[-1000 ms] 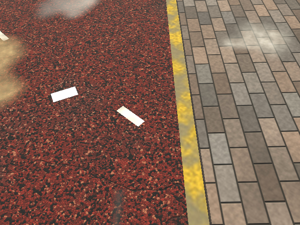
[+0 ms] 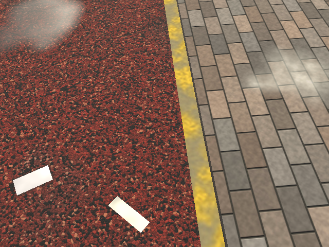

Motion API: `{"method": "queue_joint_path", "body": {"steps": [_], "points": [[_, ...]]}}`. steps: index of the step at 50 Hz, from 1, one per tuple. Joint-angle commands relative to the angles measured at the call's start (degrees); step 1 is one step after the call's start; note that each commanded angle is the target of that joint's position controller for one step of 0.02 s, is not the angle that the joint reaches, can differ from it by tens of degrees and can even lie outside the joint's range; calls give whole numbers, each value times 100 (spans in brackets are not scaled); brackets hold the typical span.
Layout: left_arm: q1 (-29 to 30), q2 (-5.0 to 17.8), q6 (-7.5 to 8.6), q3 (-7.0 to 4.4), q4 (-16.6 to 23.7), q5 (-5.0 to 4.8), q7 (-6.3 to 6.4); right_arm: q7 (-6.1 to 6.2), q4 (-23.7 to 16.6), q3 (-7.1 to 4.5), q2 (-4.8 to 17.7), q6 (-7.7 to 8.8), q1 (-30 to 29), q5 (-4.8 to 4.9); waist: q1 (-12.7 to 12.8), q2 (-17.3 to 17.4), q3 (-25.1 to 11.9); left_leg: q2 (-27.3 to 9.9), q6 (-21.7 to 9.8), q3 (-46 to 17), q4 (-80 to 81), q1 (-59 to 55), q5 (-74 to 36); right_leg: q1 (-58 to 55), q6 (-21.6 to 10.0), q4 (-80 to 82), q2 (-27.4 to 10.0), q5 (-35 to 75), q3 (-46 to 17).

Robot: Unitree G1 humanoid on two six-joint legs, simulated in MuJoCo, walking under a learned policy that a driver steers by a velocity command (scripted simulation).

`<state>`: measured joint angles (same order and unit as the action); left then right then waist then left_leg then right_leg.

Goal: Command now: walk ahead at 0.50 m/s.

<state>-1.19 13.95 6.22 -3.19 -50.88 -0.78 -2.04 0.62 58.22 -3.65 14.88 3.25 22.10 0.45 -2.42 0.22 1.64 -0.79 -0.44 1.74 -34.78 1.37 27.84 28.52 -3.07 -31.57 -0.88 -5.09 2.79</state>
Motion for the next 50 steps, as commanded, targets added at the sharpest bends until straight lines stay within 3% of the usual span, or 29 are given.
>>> {"method": "queue_joint_path", "body": {"steps": [1, 2, 3, 4, 6, 7, 10, 13, 16, 21, 22, 24, 25, 26, 27, 28, 29, 30, 31, 32, 33, 34, 37, 42, 44, 47, 50], "points": [[-2333, 1171, -1, -306, -394, -2, 16, -63, -412, 26, 413, 310, 251, 120, 894, -1174, -1964, 228, -237, -949, -4132, 3936, 532, -4957, -1408, 1449, -2020, -1682, -4289], [-1824, 928, 23, -232, -282, -8, 32, -76, -595, -49, 692, 396, -278, 243, 806, -935, -1226, -70, -354, -827, -4181, 4287, 10, -4262, -1156, 1515, -1879, -1387, -3423], [-1323, 795, 32, -173, -157, 29, 30, -34, -650, -54, 708, 415, -550, 216, 612, -412, -832, -402, -365, -655, -3929, 4052, -570, -3419, -1035, 1652, -1697, -752, -2766], [-1038, 632, 45, -130, -115, 89, 26, -3, -641, -98, 669, 377, -646, 144, 458, -272, -539, -593, -341, -645, -3616, 3797, -921, -2734, -985, 1829, -1551, -328, -2256], [-952, 459, 80, -80, -185, 161, 23, -4, -566, -111, 444, 200, -384, 149, 207, -454, -418, -791, -329, -722, -3285, 3245, -1232, -2114, -891, 2172, -1332, -85, -1620], [-1035, 518, 98, -94, -247, 154, 43, 0, -551, -103, 340, 128, -345, 163, 174, -458, -317, -812, -300, -727, -3157, 3235, -1282, -1958, -906, 2300, -1308, 61, -1369], [-1263, 739, 123, -158, -366, 177, 154, 15, -708, -132, 343, 30, -743, 127, 222, -290, -25, -757, -180, -909, -2589, 3801, -1944, -1984, -894, 2514, -1308, 520, -816], [-1318, 752, 96, -149, -371, 175, 239, -33, -845, -144, 316, 61, -1084, 93, 286, -279, 48, -620, -123, -899, -1706, 4012, -2858, -2187, -737, 2564, -1193, 859, -256], [-1430, 785, 73, -137, -377, 143, 297, -128, -1056, -77, 195, 85, -1651, 67, 477, -271, 202, -547, -132, -462, -816, 3817, -3476, -2268, -581, 2655, -1103, 923, 240], [-1922, 903, -124, -185, -524, 66, 334, -322, -1536, 12, 92, 80, -2399, 76, 717, -177, 450, -442, -293, -83, -135, 4285, -2961, -3457, -538, 2189, -1474, 1680, 558], [-1904, 948, -178, -202, -508, 50, 345, -369, -1628, 6, 116, 79, -2444, 86, 673, -214, 439, -381, -357, 26, -73, 4245, -2689, -3620, -505, 1997, -1545, 2094, 620], [-1715, 1114, -263, -251, -398, 33, 389, -441, -1734, -69, 282, 63, -2243, 97, 424, -445, 164, -70, -549, 372, -54, 3609, -2127, -3741, -382, 1340, -1583, 3922, 805], [-1635, 1199, -308, -276, -340, 32, 420, -454, -1710, -148, 433, 42, -1886, 99, 190, -588, -108, 149, -671, 528, -113, 3057, -1847, -3731, -318, 738, -1571, 4839, 876], [-1528, 1256, -351, -289, -283, 31, 441, -443, -1576, -281, 677, 28, -1177, 116, -211, -610, -499, 371, -837, 587, 41, 2108, -1848, -3505, -218, -227, -1473, 5192, 944], [-1440, 1236, -344, -267, -195, 18, 451, -357, -1365, -479, 1054, 8, -242, 118, -698, -375, -975, 364, -1094, 209, 442, 536, -2180, -2611, 0, -1634, -1224, 4360, 1015], [-1835, 630, -223, -91, 35, 178, 377, -231, -1272, -635, 1664, -32, 241, 99, -445, 927, -1592, -1038, -1837, -2222, 455, -1601, -2071, -310, 317, -3769, -489, 385, 947], [-1846, 401, 58, 38, 219, 91, 259, -246, -1405, -553, 1646, 30, 200, 62, -231, 1182, -2336, -1962, -2631, -5017, 1506, -2600, -1547, 1152, 388, -5021, 448, -2918, -332], [-1101, 848, 247, -90, 391, -132, 175, -246, -1400, -428, 1202, 65, 190, -1, -501, 662, -1907, -1741, -2234, -4353, 1718, -2409, -1607, 1775, 218, -5143, 72, -2561, -901], [-856, 858, 326, -82, 488, -191, 157, -237, -1438, -367, 963, 106, -163, 25, -341, 378, -1221, -1524, -1990, -3450, 1732, -1592, -1979, 1858, 105, -4719, -192, -2032, -820], [-846, 830, 326, -105, 423, -75, 203, -247, -1545, -314, 807, 127, -607, 43, -47, -114, -795, -1264, -1810, -2821, 1805, -646, -2480, 1514, 128, -4175, -423, -1687, -772], [-928, 905, 253, -172, 393, 25, 239, -237, -1647, -259, 653, 136, -907, 18, 170, -106, -581, -1081, -1712, -2406, 1921, 55, -2936, 1071, 188, -3747, -576, -1492, -759], [-1031, 898, 155, -198, 407, 59, 238, -218, -1715, -233, 615, 133, -1022, -13, 320, -11, -520, -959, -1690, -2255, 2058, 495, -3089, 736, 257, -3536, -642, -1385, -770], [-981, 681, -22, -171, 505, 146, 268, -117, -1712, -269, 809, 162, -897, 2, 391, 147, -382, -804, -1704, -1724, 2268, 1068, -3683, 617, 538, -2731, -633, -868, -567], [-24, 457, 10, -59, 766, 118, 209, -11, -1523, -243, 824, 133, -422, 31, -44, 379, -209, -441, -1253, -1105, 2287, 1145, -3262, 343, 577, -590, -374, 1094, -387], [296, 485, 41, -42, 868, 62, 159, -23, -1424, -239, 866, 141, -243, 29, -205, 457, -91, -571, -1210, -1238, 2320, 1018, -2779, 258, 513, -178, -280, 1444, -364], [605, 633, 99, -54, 1034, 43, 76, -20, -1281, -234, 872, 115, -21, 42, -298, 463, 62, -908, -1212, -1536, 2014, 266, -2878, 650, 324, 182, -245, 1053, -444], [438, 770, 166, -86, 1072, 42, 5, 33, -1214, -262, 953, 35, 26, 25, -127, 572, 34, -1180, -1094, -1742, 1627, -343, -3646, 559, 74, 392, -154, 314, -400]]}}
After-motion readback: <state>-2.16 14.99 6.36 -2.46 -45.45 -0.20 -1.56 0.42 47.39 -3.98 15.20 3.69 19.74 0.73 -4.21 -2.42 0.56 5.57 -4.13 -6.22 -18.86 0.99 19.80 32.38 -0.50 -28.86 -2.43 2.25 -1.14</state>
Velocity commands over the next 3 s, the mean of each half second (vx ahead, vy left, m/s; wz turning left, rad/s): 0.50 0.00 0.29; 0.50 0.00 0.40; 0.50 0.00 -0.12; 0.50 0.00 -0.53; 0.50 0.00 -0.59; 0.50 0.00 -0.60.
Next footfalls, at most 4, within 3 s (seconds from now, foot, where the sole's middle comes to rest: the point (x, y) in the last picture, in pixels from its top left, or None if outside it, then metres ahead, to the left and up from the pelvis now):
0.54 left None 0.45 0.15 -0.76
1.06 right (154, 170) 0.80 0.06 -0.76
1.54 left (89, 144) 0.96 0.37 -0.76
2.06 right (141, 97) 1.25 0.12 -0.76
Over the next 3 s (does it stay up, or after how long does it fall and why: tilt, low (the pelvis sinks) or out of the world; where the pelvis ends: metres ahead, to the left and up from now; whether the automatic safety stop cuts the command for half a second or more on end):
stays up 1.58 0.10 0.01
